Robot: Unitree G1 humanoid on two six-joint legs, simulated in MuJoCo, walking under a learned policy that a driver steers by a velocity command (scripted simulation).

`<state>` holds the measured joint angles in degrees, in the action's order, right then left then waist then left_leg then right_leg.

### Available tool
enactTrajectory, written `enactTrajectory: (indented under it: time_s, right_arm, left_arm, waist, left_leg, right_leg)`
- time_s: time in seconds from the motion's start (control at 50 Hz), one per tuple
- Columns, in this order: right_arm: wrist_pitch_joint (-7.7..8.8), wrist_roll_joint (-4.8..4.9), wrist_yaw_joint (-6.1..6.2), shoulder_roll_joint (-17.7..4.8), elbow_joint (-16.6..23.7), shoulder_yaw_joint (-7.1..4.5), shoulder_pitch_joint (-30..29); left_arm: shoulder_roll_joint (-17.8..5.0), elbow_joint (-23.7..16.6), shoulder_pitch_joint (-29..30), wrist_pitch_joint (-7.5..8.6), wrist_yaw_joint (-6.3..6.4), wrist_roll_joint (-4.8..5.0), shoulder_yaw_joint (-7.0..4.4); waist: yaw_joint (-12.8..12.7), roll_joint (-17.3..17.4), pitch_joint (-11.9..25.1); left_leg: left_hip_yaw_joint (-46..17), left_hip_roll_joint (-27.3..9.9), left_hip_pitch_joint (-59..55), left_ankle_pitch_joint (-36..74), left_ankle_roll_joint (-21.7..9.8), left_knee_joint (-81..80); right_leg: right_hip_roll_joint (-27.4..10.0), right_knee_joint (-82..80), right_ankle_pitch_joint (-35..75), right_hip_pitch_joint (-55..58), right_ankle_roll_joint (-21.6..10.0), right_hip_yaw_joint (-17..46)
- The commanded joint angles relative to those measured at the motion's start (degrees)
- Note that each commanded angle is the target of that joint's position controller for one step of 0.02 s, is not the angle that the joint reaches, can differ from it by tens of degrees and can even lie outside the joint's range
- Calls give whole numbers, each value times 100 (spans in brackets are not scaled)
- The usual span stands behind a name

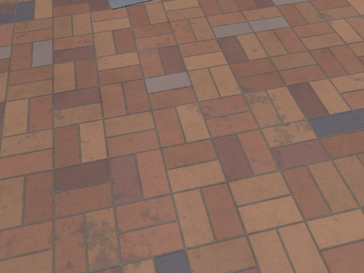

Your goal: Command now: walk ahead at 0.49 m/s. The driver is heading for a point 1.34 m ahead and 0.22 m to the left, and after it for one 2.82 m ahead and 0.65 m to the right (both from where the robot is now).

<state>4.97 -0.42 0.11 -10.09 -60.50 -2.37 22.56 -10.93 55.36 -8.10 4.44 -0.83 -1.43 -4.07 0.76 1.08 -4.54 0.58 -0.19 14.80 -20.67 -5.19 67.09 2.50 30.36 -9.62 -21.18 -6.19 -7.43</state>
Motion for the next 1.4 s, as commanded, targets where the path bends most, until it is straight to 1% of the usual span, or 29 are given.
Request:
enactTrajectory:
  time_s: [0.02, 0.08, 0.14, 0.24, 0.34, 0.4, 0.42, 0.44, 0.46, 0.48, 0.5, 0.52, 0.54, 0.58, 0.64, 0.7, 0.8, 0.9, 0.96, 1.0, 1.02, 1.04, 1.06, 1.08, 1.12, 1.16, 1.22, 1.3, 1.4]
  right_arm:
    - [-9, -144, -50, -299, 371, -94, 100]
    - [-199, -199, -127, -166, 398, -92, 84]
    - [-271, -188, -165, -292, 707, -105, -725]
    - [-239, -94, -193, -235, 1107, -32, -1906]
    - [-171, -83, -180, -333, 1357, -40, -2498]
    - [-92, -95, -126, -467, 1262, -123, -1999]
    - [-53, -107, -85, -556, 1041, -188, -1323]
    - [4, -170, -34, -710, 700, -277, -324]
    - [43, -326, 28, -1216, 531, -416, 616]
    - [2, -300, -35, -1611, 505, -509, 706]
    - [-66, -109, -72, -1342, 576, -455, 124]
    - [-54, -60, -86, -971, 663, -343, -435]
    - [-12, -79, -101, -692, 675, -260, -691]
    - [51, -52, -49, -370, 531, -147, -654]
    - [152, -20, -5, -553, 354, -152, -210]
    - [150, -16, 0, -644, 291, -144, 101]
    - [138, -20, 8, -599, 191, -86, 578]
    - [117, -79, 68, -644, 22, -84, 944]
    - [98, -115, 115, -759, 7, -119, 744]
    - [60, -108, 112, -862, 17, -149, 543]
    - [56, -57, 97, -782, 92, -117, 485]
    - [57, 181, 22, -268, 294, -2, 945]
    - [53, 118, 10, -538, 252, -102, 952]
    - [20, 19, 13, -677, 387, -160, 410]
    - [28, -45, -36, -503, 482, -142, -56]
    - [-142, -152, -96, -286, 372, -116, 214]
    - [-293, -145, -157, -302, 490, -139, -85]
    - [-332, -95, -196, -377, 805, -142, -989]
    - [-291, -94, -251, -231, 1157, -29, -1922]
  left_arm:
    - [-232, 133, -731, 84, 38, 67, -11]
    - [-331, 319, -1168, 202, 90, 66, 15]
    - [-488, 364, -1453, 221, 85, 70, 14]
    - [-476, 437, -1943, 217, 87, 81, 70]
    - [-552, 600, -2313, 195, 157, 22, 62]
    - [-694, 598, -2082, 172, 208, -16, 19]
    - [-748, 597, -1997, 147, 209, -19, 3]
    - [-716, 563, -1916, 123, 197, 11, 17]
    - [-415, 375, -2039, 120, 155, 149, 105]
    - [-77, 357, -2637, 111, 104, 290, 140]
    - [-523, 325, -2097, 77, 117, 153, 20]
    - [-505, 158, -1585, 107, 91, 114, 18]
    - [-406, 126, -1368, 122, 77, 93, 28]
    - [-242, 183, -1508, -14, 23, -52, 32]
    - [-158, 109, -1331, -165, -51, -85, 29]
    - [-245, -159, -559, -231, -86, -74, 30]
    - [-192, -530, 512, -204, -108, 3, 105]
    - [-232, -788, 1147, -139, -92, 21, 141]
    - [-338, -788, 888, -62, -56, 24, 91]
    - [-507, -375, -390, 12, 30, 1, -28]
    - [-762, -78, -1384, 68, 86, -107, -133]
    - [-1421, -2, -2169, 80, 127, -254, -306]
    - [-1390, 0, -1928, -19, 54, -74, -309]
    - [-1165, -97, -1197, -46, 29, 58, -241]
    - [-520, -152, -580, 22, 7, 61, -52]
    - [-287, -17, -671, 109, 69, 60, 35]
    - [-534, 128, -1083, 239, 101, 53, -1]
    - [-533, 173, -1447, 264, 120, 48, 31]
    - [-548, 254, -1807, 275, 203, 67, 70]
  waist:
    - [-2, -246, 230]
    - [150, -328, 164]
    - [59, -355, -63]
    - [-241, -436, -185]
    - [-387, -500, -259]
    - [-59, -562, 9]
    - [229, -535, 360]
    - [627, -353, 897]
    - [836, 298, 1660]
    - [531, 1329, 2202]
    - [373, 432, 1690]
    - [224, 189, 884]
    - [83, -7, 545]
    - [-199, 171, 372]
    - [-289, 176, 287]
    - [-168, 194, 41]
    - [87, 238, -122]
    - [247, 308, -225]
    - [2, 346, -98]
    - [-551, 279, 560]
    - [-906, 106, 1130]
    - [-869, -1012, 2040]
    - [-724, -1048, 2255]
    - [-439, -546, 1281]
    - [-149, -243, 338]
    - [98, -410, 219]
    - [141, -405, 98]
    - [-32, -391, -108]
    - [-258, -446, -199]
  left_leg:
    - [-296, -537, 1549, 516, -32, 235]
    - [-129, -583, 1455, 683, 119, -177]
    - [21, -708, 2096, 1266, 277, -836]
    - [321, -549, 2173, 2101, 367, -2480]
    - [417, -349, 2185, 1910, 133, -3287]
    - [539, -16, 1304, 1249, -148, -3625]
    - [615, 182, 547, 1191, -260, -3829]
    - [550, 145, -733, 1438, -407, -4089]
    - [-1018, -1199, -2400, 963, -788, -4154]
    - [-3702, -2522, -3390, 892, -1510, -4914]
    - [-3512, -2187, -2831, 340, -1285, -5130]
    - [-2635, -2010, -1955, 476, -1079, -5283]
    - [-2066, -1738, -1361, 971, -885, -5484]
    - [-1289, -1338, -724, 1643, -622, -5686]
    - [-876, -1197, -643, 2316, -636, -5831]
    - [-661, -1109, -784, 2327, -620, -6049]
    - [-326, -970, -1189, 3015, -518, -6053]
    - [-228, -1178, -1988, 3670, -594, -5793]
    - [-103, -1293, -2253, 5038, -506, -5201]
    - [94, -1110, -2118, 6008, -344, -3730]
    - [222, -893, -1217, 4958, -241, -2468]
    - [577, -117, 757, 2097, 39, -175]
    - [-65, 453, 1690, -878, 12, 918]
    - [-367, 9, 2109, -385, -48, 1059]
    - [-317, -390, 1860, 320, -44, 343]
    - [-326, -495, 1341, 503, 57, -62]
    - [-298, -517, 1670, 910, 138, -287]
    - [-258, -528, 2412, 1728, 220, -1063]
    - [319, -392, 2293, 2300, 174, -2494]
  right_leg:
    - [-1672, -2130, -202, 1179, -621, 2157]
    - [-1449, -2239, 731, 972, -605, 1565]
    - [-1363, -2454, 889, 1152, -628, 1299]
    - [-1209, -2434, 1679, 1640, -522, 915]
    - [-1489, -2109, 2419, 2605, -533, 864]
    - [-1559, -1272, 4142, 2855, -379, 706]
    - [-1469, -478, 4650, 2822, -303, 618]
    - [-1228, 685, 4215, 2315, -187, 431]
    - [-824, 2528, 2191, 830, -16, 177]
    - [233, 4364, -2122, -869, 128, 363]
    - [-145, 4691, -1711, -1332, 25, 1083]
    - [-383, 4470, -1162, -1467, 16, 1045]
    - [-575, 4124, -809, -1300, 18, 1024]
    - [-757, 3651, -604, -823, 121, 970]
    - [-792, 3330, -406, -929, 273, 801]
    - [-919, 2781, 170, -1553, 418, 662]
    - [-802, 1366, 881, -1701, 509, 407]
    - [-598, 502, 787, -1646, 295, 257]
    - [-354, 137, 196, -1010, 22, 166]
    - [20, -324, 169, 514, -211, 7]
    - [-409, -393, 253, 1989, -415, 464]
    - [-2186, -578, -277, 3876, -1098, 2934]
    - [-2682, -1425, -393, 3900, -1379, 4656]
    - [-2425, -1524, -873, 3041, -1163, 3761]
    - [-1900, -1993, -447, 1607, -746, 2545]
    - [-1592, -2205, 34, 1018, -452, 1756]
    - [-1518, -2389, 602, 1029, -388, 1197]
    - [-1427, -2503, 1102, 1415, -205, 635]
    - [-1430, -2364, 2149, 1954, -66, -6]
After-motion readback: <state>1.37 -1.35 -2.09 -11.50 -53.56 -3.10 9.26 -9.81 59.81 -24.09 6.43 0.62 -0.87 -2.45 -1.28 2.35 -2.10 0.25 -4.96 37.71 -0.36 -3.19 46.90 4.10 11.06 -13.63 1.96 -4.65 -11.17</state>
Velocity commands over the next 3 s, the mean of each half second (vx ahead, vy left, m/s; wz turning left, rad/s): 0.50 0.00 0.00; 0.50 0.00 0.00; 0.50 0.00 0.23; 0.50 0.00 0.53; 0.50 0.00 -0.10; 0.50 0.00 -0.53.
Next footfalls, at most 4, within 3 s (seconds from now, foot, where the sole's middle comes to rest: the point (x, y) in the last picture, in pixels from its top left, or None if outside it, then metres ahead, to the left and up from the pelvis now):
0.44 left None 0.43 0.11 -0.76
1.02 right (206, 197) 0.74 -0.06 -0.76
1.58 left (162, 144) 1.01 0.12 -0.76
2.14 right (167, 86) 1.38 0.10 -0.76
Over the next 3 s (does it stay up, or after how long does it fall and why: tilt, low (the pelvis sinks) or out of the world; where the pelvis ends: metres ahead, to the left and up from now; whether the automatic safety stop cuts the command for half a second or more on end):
stays up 1.58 0.28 0.02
